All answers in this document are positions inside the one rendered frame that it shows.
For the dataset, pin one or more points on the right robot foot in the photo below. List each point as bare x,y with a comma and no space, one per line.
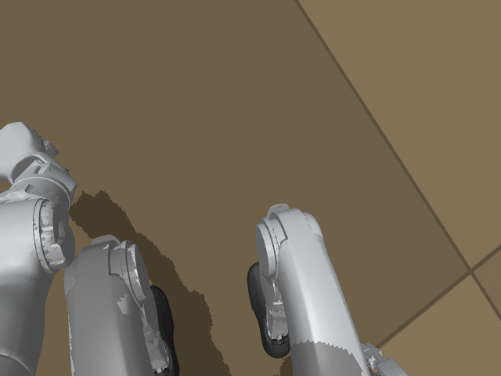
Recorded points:
275,348

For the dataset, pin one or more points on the right robot hand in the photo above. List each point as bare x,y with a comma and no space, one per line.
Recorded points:
383,365

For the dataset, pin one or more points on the left robot arm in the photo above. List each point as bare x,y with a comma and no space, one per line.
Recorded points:
35,243

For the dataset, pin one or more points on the left robot hand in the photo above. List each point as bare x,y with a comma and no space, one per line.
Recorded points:
17,139

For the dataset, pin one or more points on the left robot foot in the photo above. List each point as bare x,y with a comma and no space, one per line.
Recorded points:
166,328

